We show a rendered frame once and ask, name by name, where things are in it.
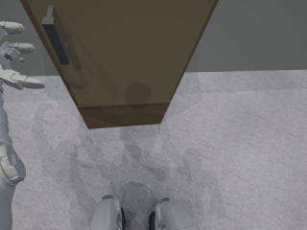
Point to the left robot hand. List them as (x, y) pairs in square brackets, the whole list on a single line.
[(8, 53)]

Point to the right robot shin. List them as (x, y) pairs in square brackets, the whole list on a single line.
[(162, 200)]

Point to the left robot upper arm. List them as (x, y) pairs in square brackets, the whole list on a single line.
[(12, 171)]

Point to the left robot thigh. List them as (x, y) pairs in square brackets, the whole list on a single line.
[(106, 215)]

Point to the cupboard door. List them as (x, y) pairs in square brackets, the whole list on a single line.
[(124, 51)]

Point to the robot left forearm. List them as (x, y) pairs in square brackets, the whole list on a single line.
[(5, 138)]

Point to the handle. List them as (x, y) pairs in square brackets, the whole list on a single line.
[(52, 30)]

